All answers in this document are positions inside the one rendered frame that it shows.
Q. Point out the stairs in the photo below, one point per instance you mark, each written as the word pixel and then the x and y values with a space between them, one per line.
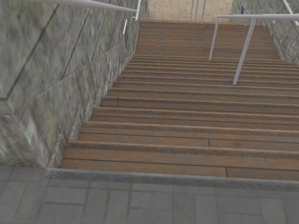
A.
pixel 212 22
pixel 179 115

